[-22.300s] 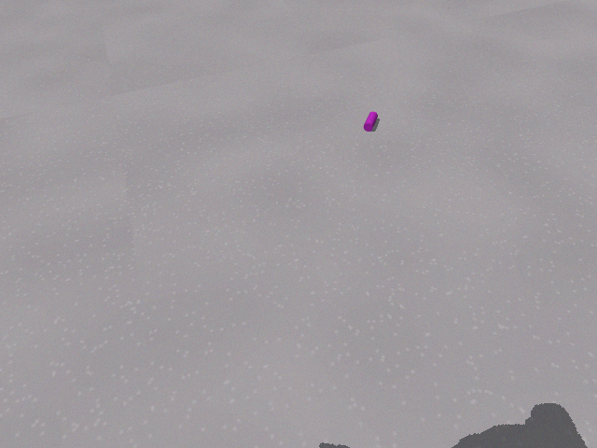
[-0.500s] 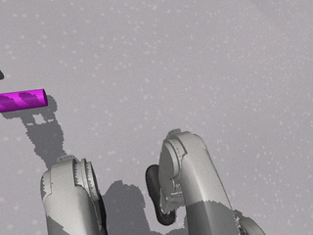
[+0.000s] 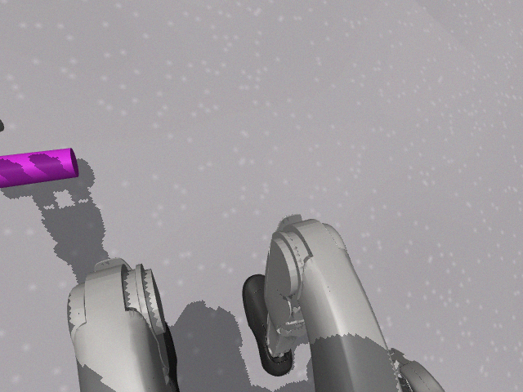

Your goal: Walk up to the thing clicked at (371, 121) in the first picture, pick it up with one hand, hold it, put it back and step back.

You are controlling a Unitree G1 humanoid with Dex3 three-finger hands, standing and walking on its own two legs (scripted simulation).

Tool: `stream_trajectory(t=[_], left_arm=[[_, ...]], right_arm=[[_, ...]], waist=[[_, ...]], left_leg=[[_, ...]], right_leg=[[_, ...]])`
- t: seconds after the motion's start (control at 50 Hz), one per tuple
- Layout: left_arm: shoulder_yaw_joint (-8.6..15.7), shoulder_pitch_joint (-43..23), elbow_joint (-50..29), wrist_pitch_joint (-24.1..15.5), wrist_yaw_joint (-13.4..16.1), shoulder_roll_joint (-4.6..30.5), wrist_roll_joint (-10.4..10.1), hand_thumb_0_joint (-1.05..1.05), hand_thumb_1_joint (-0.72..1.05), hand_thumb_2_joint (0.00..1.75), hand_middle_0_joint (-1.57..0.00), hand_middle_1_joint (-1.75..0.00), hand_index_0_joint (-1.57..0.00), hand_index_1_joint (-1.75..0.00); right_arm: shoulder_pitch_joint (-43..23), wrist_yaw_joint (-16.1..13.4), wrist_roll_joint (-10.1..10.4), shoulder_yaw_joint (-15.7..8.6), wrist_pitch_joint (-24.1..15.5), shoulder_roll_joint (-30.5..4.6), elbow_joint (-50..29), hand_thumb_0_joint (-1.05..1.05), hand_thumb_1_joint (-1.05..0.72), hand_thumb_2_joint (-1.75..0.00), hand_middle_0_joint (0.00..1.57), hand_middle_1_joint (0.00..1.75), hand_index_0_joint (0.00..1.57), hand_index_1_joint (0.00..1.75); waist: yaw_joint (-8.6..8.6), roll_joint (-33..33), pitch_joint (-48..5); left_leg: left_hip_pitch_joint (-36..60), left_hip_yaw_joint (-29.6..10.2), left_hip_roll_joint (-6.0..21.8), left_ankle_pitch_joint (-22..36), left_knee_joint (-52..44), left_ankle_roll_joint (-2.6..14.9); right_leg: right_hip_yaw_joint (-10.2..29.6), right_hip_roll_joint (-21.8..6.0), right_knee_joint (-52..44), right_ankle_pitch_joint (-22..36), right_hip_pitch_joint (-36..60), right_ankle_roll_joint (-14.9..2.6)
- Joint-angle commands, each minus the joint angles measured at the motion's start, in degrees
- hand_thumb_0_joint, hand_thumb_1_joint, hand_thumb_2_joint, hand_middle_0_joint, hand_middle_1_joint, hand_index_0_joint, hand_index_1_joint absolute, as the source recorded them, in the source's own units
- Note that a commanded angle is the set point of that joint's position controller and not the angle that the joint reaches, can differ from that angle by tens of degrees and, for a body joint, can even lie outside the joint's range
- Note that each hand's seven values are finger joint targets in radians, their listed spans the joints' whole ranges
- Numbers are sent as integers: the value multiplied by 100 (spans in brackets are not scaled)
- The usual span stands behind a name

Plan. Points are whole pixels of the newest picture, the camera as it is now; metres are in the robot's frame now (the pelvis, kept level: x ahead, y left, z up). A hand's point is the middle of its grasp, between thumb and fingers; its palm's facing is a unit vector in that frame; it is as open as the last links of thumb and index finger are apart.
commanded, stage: rise first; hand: left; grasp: from above
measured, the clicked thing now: (33, 167) +0.50 +0.30 -0.30
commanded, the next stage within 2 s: approach in 0.06 s
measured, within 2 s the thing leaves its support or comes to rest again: neither
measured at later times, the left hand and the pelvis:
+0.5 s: hand (8, 150) +0.49 +0.29 -0.17, palm faces -0.43 -0.04 -0.90, open 13.8 cm; pelvis +0.00 +0.00 +0.00, yaw +1 degrees
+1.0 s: hand out of the picture +0.47 +0.33 -0.19, palm faces -0.51 -0.07 -0.86, open 13.8 cm; pelvis +0.00 +0.00 +0.00, yaw +0 degrees
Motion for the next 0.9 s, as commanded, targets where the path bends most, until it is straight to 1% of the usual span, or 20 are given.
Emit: stream_trajectory(t=[0.0, 0.08, 0.12, 0.14, 0.18, 0.2, 0.24, 0.28, 0.32, 0.42, 0.44, 0.48, 0.54, 0.62, 0.68, 0.78, 0.8, 0.82, 0.86, 0.88], left_arm=[[39, -1704, -607, 82, 191, 1393, -104, 0, -47, 96, -16, -91, -15, -92], [78, -1578, -661, 146, 124, 1432, -87, 0, -43, 93, -18, -88, -17, -90], [80, -1532, -670, 149, 100, 1416, -169, 0, -43, 93, -19, -88, -18, -89], [125, -1566, -865, 133, 89, 1500, -154, 0, -51, 101, -20, -84, -15, -89], [220, -1591, -1028, 142, 73, 1573, -168, 0, -47, 95, -15, -95, -15, -95], [109, -1660, -1083, 132, 66, 1430, -204, 0, -48, 95, -14, -97, -14, -97], [-129, -1904, -1063, 101, 41, 1053, -226, 0, -51, 97, -12, -99, -11, -99], [-221, -2125, -1052, 87, 50, 933, -213, 0, -52, 99, -12, -99, -11, -99], [-333, -2389, -1209, 68, 102, 825, -202, 0, -52, 99, -12, -99, -11, -99], [-641, -2883, -504, 285, 295, 388, -91, 0, -52, 99, -11, -101, -11, -101], [-610, -2855, -355, 353, 318, 501, -10, 0, -51, 99, -12, -100, -12, -100], [-412, -2728, -183, 518, 422, 845, 51, 0, -49, 98, -15, -96, -14, -97], [-327, -2518, 98, 788, 477, 839, 64, 0, -49, 99, -16, -94, -14, -96], [-159, -2199, 83, 1051, 443, 1134, -55, 0, -49, 97, -15, -94, -14, -95], [23, -1863, -50, 1113, 358, 1458, -262, 0, -48, 96, -17, -91, -16, -92], [93, -1933, -544, 870, 23, 1710, -542, 0, -48, 94, -14, -95, -14, -95], [23, -1895, -572, 796, -74, 1617, -570, 0, -48, 94, -14, -96, -14, -96], [157, -2008, -767, 683, -103, 1769, -573, 0, -49, 95, -14, -96, -13, -96], [203, -2141, -841, 459, -189, 1792, -517, 0, -50, 95, -13, -97, -13, -97], [116, -2156, -816, 375, -254, 1587, -474, 0, -49, 96, -14, -96, -13, -97]], right_arm=[[1309, -68, 26, -480, -40, -1526, 87, 0, -90, -90, 20, 30, 20, 30], [1302, -65, 19, -506, -59, -1573, 5, 0, -90, -90, 20, 30, 20, 30], [1294, -52, 48, -503, -53, -1532, -4, 0, -90, -90, 20, 30, 20, 30], [1293, -43, 53, -513, -40, -1536, -45, 0, -91, -90, 20, 30, 20, 30], [1340, -32, 50, -535, -27, -1549, -73, 0, -90, -90, 20, 30, 20, 30], [1328, -32, 74, -544, -13, -1529, -61, 0, -90, -90, 20, 30, 20, 30], [1369, -31, 72, -539, -2, -1504, -20, 0, -91, -90, 20, 30, 20, 30], [1451, -47, 73, -546, -22, -1512, 19, 0, -91, -90, 20, 30, 20, 30], [1487, -74, 54, -525, -15, -1495, 65, 0, -90, -90, 20, 30, 20, 30], [1558, -144, 14, -426, -73, -1524, 129, 0, -90, -90, 20, 30, 20, 30], [1625, -142, -1, -392, -85, -1545, 141, 0, -90, -90, 20, 30, 20, 30], [1580, -149, -8, -337, -99, -1575, 53, 0, -90, -90, 20, 30, 20, 30], [1518, -133, 5, -278, -102, -1593, -87, 0, -90, -90, 20, 30, 20, 30], [1433, -122, 102, -231, -126, -1584, -282, 0, -90, -89, 20, 30, 20, 30], [1310, -115, 173, -204, -133, -1553, -352, 0, -90, -90, 20, 30, 20, 30], [1249, -177, 194, -193, -161, -1578, -344, 0, -90, -89, 20, 30, 20, 30], [1287, -184, 186, -212, -166, -1581, -276, 0, -90, -89, 20, 30, 20, 30], [1230, -205, 173, -243, -171, -1638, -353, 0, -90, -89, 20, 30, 20, 30], [1365, -234, 113, -276, -152, -1676, -223, 0, -90, -90, 20, 30, 20, 30], [1455, -231, 75, -312, -150, -1723, -228, 0, -90, -90, 20, 30, 20, 30]], waist=[[-133, 2092, -3809], [-115, 2145, -3755], [-40, 2164, -3820], [-17, 2247, -3939], [17, 2275, -4130], [-15, 2374, -4115], [-236, 2255, -3980], [-365, 2133, -3872], [-371, 2174, -4079], [-666, 2266, -3805], [-661, 2285, -3769], [-456, 2342, -3867], [-452, 2354, -3930], [-352, 2041, -4015], [-144, 1980, -4087], [-270, 1555, -3878], [-299, 1565, -3721], [-318, 1627, -3856], [-408, 1776, -3843], [-498, 1835, -3626]], left_leg=[[3166, 61, -78, 1317, -1570, -137], [3225, 77, -68, 1365, -1600, -154], [3189, 55, -80, 1337, -1661, -163], [3275, 76, -76, 1433, -1658, -165], [3380, 67, -83, 1538, -1670, -175], [3352, 101, -76, 1539, -1638, -172], [3258, 72, -71, 1358, -1630, -153], [3117, 67, -72, 1143, -1622, -128], [3145, 96, -72, 1182, -1614, -128], [3268, 21, -59, 1191, -1681, -163], [3210, 72, -70, 1249, -1658, -156], [3094, 142, -106, 1300, -1722, -147], [3168, 102, -81, 1383, -1799, -162], [2754, 280, -105, 1463, -1622, -32], [2447, 370, -111, 1372, -1592, 8], [2046, 372, -112, 880, -1422, 70], [2070, 358, -107, 858, -1403, 49], [2178, 311, -84, 891, -1398, 16], [2316, 239, -72, 861, -1389, -45], [2458, 197, -74, 876, -1366, -86]], right_leg=[[-144, 269, -1075, 1166, 1725, -219], [-148, 246, -1076, 1184, 1712, -208], [-133, 247, -1056, 1174, 1765, -226], [-133, 254, -1075, 1236, 1868, -218], [-137, 233, -1047, 1315, 1932, -217], [-122, 237, -1059, 1341, 1908, -222], [-141, 255, -1121, 1240, 1810, -216], [-151, 265, -1199, 1097, 1751, -213], [-157, 285, -1230, 1143, 1881, -213], [-214, 287, -1187, 1183, 1495, -242], [-208, 295, -1206, 1240, 1607, -237], [-174, 288, -1211, 1256, 1760, -248], [-175, 258, -1155, 1323, 1779, -248], [-60, 304, -1214, 1468, 2261, -207], [30, 312, -1211, 1395, 2580, -191], [125, 315, -1375, 936, 2747, -147], [110, 308, -1361, 869, 2627, -166], [66, 310, -1383, 872, 2664, -174], [-11, 303, -1354, 797, 2497, -207], [-69, 287, -1349, 758, 2218, -241]])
